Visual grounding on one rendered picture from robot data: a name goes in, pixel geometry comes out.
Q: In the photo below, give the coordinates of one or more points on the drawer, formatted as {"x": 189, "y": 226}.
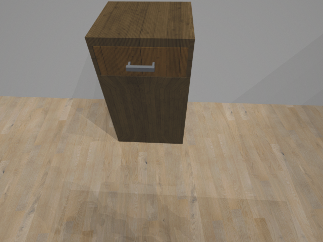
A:
{"x": 169, "y": 61}

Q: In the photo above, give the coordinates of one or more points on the handle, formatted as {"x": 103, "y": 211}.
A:
{"x": 137, "y": 68}

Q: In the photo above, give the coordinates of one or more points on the cabinet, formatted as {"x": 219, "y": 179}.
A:
{"x": 148, "y": 109}

